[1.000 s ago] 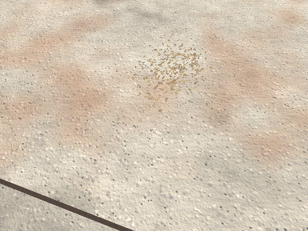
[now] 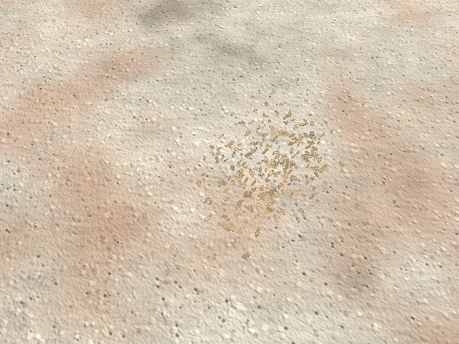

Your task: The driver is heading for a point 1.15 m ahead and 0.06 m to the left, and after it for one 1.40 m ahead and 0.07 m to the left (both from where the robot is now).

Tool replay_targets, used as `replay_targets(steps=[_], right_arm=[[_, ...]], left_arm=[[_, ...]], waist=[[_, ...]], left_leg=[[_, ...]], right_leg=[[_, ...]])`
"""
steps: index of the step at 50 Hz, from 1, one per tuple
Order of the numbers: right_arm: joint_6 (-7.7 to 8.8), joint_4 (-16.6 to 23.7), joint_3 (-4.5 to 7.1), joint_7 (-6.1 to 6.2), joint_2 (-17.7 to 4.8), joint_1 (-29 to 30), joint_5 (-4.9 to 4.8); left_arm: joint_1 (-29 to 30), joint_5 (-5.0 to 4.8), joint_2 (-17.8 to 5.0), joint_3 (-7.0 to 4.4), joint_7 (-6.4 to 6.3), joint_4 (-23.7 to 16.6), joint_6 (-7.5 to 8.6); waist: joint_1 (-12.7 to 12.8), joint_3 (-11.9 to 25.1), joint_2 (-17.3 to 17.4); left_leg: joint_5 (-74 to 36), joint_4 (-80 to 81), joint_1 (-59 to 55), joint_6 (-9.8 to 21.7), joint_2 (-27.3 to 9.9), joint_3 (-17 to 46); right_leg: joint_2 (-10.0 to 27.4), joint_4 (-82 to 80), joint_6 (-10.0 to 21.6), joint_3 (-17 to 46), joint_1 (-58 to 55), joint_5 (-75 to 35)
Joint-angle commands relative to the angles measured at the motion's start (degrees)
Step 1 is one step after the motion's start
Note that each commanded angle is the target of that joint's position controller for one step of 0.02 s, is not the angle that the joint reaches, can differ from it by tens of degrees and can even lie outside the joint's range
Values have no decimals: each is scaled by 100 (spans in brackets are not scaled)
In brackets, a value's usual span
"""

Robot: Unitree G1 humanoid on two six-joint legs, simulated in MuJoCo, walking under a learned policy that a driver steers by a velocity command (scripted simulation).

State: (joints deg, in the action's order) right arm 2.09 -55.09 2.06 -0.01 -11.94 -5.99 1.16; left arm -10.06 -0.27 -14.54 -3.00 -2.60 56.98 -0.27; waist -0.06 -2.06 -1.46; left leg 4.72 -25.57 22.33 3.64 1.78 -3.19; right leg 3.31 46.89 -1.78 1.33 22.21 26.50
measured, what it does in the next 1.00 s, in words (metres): walks ahead: right foot, then left foot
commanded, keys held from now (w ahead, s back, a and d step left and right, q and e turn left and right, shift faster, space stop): w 1.00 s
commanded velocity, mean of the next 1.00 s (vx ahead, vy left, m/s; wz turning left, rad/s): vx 0.43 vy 0.00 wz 0.00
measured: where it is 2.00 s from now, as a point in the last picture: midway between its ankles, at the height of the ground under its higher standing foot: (220, 218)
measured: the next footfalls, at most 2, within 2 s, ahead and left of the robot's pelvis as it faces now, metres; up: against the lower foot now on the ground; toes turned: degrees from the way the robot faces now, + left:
right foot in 0.12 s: +0.06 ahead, -0.13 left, +0.00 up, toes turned -2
left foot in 0.52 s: +0.28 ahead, +0.15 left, +0.00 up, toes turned +3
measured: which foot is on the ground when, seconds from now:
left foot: down 0.00-0.12, up 0.14-0.50, down 0.52-1.00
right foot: up 0.00-0.10, down 0.12-0.54, up 0.56-1.00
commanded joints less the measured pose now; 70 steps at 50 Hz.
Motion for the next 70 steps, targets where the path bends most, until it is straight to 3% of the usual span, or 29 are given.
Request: replay_targets(steps=[1,5,6,7,8,10,12,14,17,21,23,25,26,27,28,30,33,38,46,49,51,52,53,54,55,57,61,65,70], right_arm=[[-22,351,314,111,-1268,263,-167],[-52,415,308,166,-971,435,-297],[-44,504,258,156,-760,574,-302],[-5,635,190,140,-422,735,-290],[89,769,209,120,-499,804,-323],[208,566,342,36,-865,429,-306],[240,452,364,16,-805,423,-218],[250,466,323,-26,-578,642,-203],[244,577,217,-83,-364,1097,-244],[233,690,171,-150,-519,1350,-302],[240,671,204,-166,-672,1125,-309],[228,348,370,-114,-966,45,-296],[241,92,525,-62,-1316,-957,-285],[186,-46,662,-13,-1936,-1758,-185],[213,-127,562,-68,-1722,-1899,-181],[280,126,341,-104,-1039,-904,-178],[333,170,206,-154,-640,-364,-86],[363,-35,251,12,-934,-887,-94],[275,-314,299,86,-1075,-1721,-224],[185,-324,361,98,-1207,-1682,-224],[116,-264,326,96,-1135,-1528,-207],[112,-129,232,97,-950,-1605,-109],[246,-107,3,23,-130,-2339,-119],[399,-138,121,-14,-677,-1917,-261],[491,62,206,-30,-982,-1339,-396],[499,140,251,49,-956,-859,-301],[219,110,259,85,-601,-1031,-234],[200,371,283,71,-654,-231,-134],[256,607,195,-34,-519,718,-186]], left_arm=[[-904,47,-471,-123,8,79,-18],[-1175,139,-281,-105,83,315,101],[-1393,155,-401,-119,75,388,141],[-1771,98,-723,-182,41,466,193],[-1636,42,-1305,-330,48,424,262],[-971,89,-823,-219,19,197,506],[-1003,-36,-637,-194,84,172,577],[-1217,-20,-489,-154,92,228,587],[-1387,1,-680,-205,87,235,555],[-1628,-90,-875,-296,131,320,517],[-1578,-138,-902,-333,148,340,481],[-1343,-136,-843,-316,151,277,465],[-1182,-88,-681,-259,160,177,474],[-1329,3,-131,-109,165,-70,564],[-1276,-62,-128,-98,176,-85,699],[-726,-238,-575,-226,218,-209,797],[-695,-109,-346,-275,129,-215,648],[53,-9,-242,-258,166,-568,550],[1574,-95,-207,-82,442,-1105,583],[1383,-106,-465,-151,503,-1158,607],[-32,-87,-894,-379,468,-760,603],[-1123,-13,-1317,-499,412,-531,593],[-1478,-3,-1634,-541,438,-384,569],[-1424,-42,-1106,-378,435,-431,566],[-885,-57,-881,-305,406,-522,587],[-110,55,-624,-218,406,-678,634],[-87,60,-550,-179,407,-566,697],[-452,45,-766,-225,266,-443,664],[-934,-35,-828,-232,212,-264,617]], waist=[[303,873,1098],[591,398,775],[671,212,276],[722,175,-738],[655,-353,-1669],[205,-436,-987],[211,-243,-625],[280,-117,-540],[451,-173,-619],[555,-312,-715],[363,-307,-728],[-212,165,-599],[-662,817,-171],[-762,1565,1393],[-730,1914,1733],[-430,778,991],[17,175,772],[24,-89,464],[-357,-417,398],[-108,-155,561],[618,736,633],[923,1601,101],[477,2426,-1431],[694,2352,-1029],[629,1468,-832],[278,654,-66],[-123,305,-198],[15,14,-102],[322,-169,-141]], left_leg=[[2616,1727,64,764,-1390,1558],[3258,1568,597,370,-1152,1276],[3036,876,794,162,-847,937],[2579,-760,1528,-153,-256,189],[2159,-1863,2305,-155,86,44],[1371,-2623,2589,-40,-308,605],[924,-2535,2543,-98,-466,516],[450,-2180,2137,-206,-489,328],[157,-1251,1384,-320,-403,80],[344,-592,794,-258,-363,-47],[403,-341,317,-106,-342,-59],[409,-157,-1161,106,-137,-164],[439,-163,-2574,349,-591,412],[1026,299,-4396,1070,-2027,2670],[1799,1086,-4342,1444,-2491,4309],[1958,1196,-3060,1057,-2082,2946],[779,1647,-1546,825,-1552,1741],[-535,1867,-1432,911,-1454,1094],[-688,1736,-2237,715,-1581,643],[-2059,1124,-2758,564,-1729,604],[-3569,-596,-2443,321,-1342,266],[-2041,-2412,-1133,123,-1007,46],[2144,-4442,1072,-233,135,234],[2804,-5146,1711,-131,-30,1027],[2409,-5271,2155,-39,-331,917],[1525,-4646,1719,-24,-839,724],[1100,-3760,1160,-103,-1128,720],[-169,-2484,1736,-310,-1131,656],[-1150,-1033,1392,-353,-811,339]], right_leg=[[-179,-545,185,-402,-1029,-733],[-200,-1622,658,-519,-1626,-767],[184,-2421,901,48,-1667,-166],[1114,-3347,1286,1419,-2019,981],[1946,-4222,1759,3087,-1730,2030],[1658,-4106,1418,2524,-1855,985],[1375,-4029,1128,1775,-2168,47],[1133,-4022,1052,1187,-2091,-705],[963,-4031,1060,677,-1733,-1198],[1130,-3847,1145,599,-1698,-1342],[1260,-3623,1093,606,-1681,-1534],[1028,-2612,877,269,-1372,-2963],[679,-1152,635,-132,-711,-3233],[-107,1159,178,-662,1328,-1551],[-355,2391,181,106,2037,546],[303,2887,459,204,2530,-236],[657,1986,474,178,1745,-1172],[585,451,255,77,2011,-2287],[180,-1551,403,-143,1658,-3071],[-48,-1765,617,-286,1070,-2401],[-386,-1826,909,-555,-982,-2340],[619,-1580,1276,589,-2898,-2440],[1939,-2373,2213,3520,-4676,-1067],[1849,-2898,2051,4042,-4614,-515],[1679,-2979,1789,3154,-3896,-771],[1312,-3288,1590,1990,-2188,-1840],[1039,-3918,1604,1171,-1119,-2079],[927,-4153,1526,713,-1235,-2302],[742,-4120,1308,176,-1444,-2377]])
Velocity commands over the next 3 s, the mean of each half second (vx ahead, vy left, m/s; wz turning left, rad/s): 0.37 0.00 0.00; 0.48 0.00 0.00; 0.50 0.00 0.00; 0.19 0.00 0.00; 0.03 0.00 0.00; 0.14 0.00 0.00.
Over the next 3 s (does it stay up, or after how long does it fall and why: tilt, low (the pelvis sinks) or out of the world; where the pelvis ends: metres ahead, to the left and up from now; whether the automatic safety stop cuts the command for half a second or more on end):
stays up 0.94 0.03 0.01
